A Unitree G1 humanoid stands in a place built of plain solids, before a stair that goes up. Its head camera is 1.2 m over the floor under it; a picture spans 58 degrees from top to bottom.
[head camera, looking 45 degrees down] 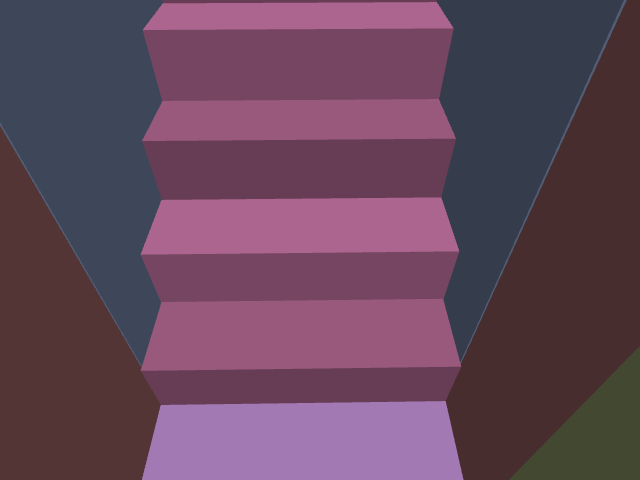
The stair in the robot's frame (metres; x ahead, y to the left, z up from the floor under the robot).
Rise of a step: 0.20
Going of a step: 0.22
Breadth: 0.81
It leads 1 degrees to the left of straight ahead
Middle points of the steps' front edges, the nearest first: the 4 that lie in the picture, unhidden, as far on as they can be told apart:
0.54 0.05 0.20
0.76 0.05 0.40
0.97 0.05 0.59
1.19 0.06 0.79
